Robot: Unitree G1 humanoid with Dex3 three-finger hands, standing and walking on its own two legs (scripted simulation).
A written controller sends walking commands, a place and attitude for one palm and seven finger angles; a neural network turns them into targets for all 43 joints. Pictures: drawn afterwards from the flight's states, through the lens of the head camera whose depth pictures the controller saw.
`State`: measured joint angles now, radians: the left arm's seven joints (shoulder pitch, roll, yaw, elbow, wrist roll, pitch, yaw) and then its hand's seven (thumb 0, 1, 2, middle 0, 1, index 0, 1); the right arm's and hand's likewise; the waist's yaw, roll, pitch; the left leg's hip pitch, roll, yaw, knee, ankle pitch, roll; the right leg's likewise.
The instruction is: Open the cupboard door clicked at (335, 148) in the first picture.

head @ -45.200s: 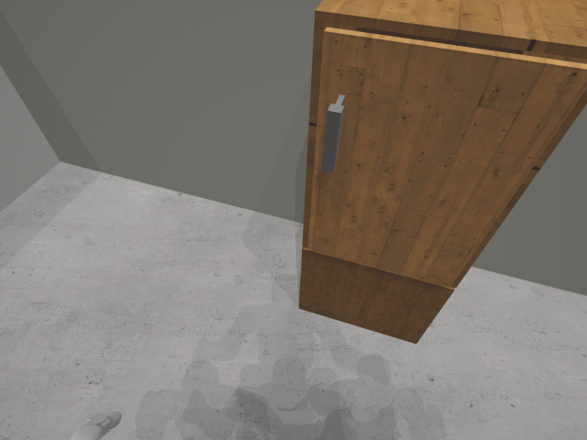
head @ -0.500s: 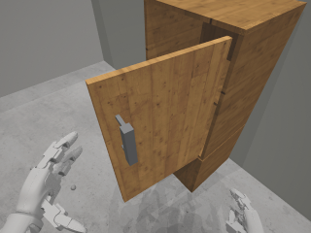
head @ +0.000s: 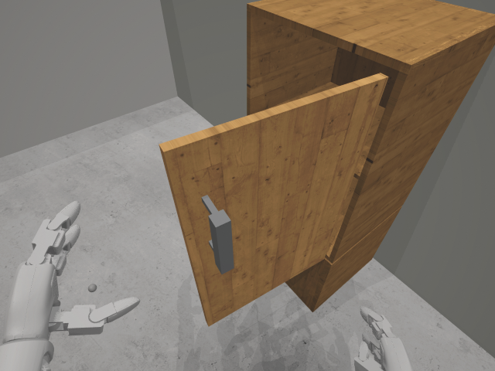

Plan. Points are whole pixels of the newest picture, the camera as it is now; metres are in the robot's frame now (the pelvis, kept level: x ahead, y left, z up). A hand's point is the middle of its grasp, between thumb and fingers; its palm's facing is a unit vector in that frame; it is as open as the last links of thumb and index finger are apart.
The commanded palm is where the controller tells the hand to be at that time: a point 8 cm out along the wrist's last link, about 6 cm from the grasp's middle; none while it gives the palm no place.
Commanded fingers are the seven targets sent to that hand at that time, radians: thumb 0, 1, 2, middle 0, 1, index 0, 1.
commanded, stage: draw the hand back to the body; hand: left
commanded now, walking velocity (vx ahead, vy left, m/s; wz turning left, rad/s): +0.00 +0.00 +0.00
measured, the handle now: (216, 234) +0.30 +0.10 +0.08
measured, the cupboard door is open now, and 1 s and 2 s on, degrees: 83 83 83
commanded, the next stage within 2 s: step back with the hand held close in 0.76 s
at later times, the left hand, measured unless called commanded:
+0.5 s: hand (76, 250) +0.20 +0.24 +0.16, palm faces +0.46 -0.79 -0.41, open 8.0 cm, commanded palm +0.15 +0.28 +0.17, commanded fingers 0.00 0.90 0.90 -0.20 -0.30 -0.20 -0.30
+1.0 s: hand (71, 254) +0.19 +0.24 +0.17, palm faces +0.45 -0.78 -0.43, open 7.4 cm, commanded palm +0.13 +0.27 +0.18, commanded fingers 0.00 0.90 0.90 -0.20 -0.30 -0.20 -0.30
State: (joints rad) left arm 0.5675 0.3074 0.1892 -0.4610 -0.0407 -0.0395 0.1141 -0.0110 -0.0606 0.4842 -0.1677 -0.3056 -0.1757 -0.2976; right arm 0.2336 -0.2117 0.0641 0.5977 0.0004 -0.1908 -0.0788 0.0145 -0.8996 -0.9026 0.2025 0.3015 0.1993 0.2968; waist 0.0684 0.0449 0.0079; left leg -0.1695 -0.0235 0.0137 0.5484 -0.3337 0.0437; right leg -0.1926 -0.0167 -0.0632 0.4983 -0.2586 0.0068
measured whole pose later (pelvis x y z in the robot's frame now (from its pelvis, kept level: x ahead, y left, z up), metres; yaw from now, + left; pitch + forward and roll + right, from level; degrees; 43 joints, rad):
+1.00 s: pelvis -0.01 -0.03 +0.01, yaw -1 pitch -3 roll -1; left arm 0.44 0.36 0.39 -0.36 -0.05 -0.14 0.11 0.01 0.89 0.89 -0.21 -0.31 -0.22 -0.30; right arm 0.17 -0.22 0.02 0.63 0.01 -0.09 -0.06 0.01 -0.90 -0.90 0.20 0.30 0.20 0.30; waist 0.04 0.08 0.03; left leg -0.12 0.02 0.01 0.44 -0.26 0.01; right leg -0.13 0.03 -0.07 0.36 -0.17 -0.03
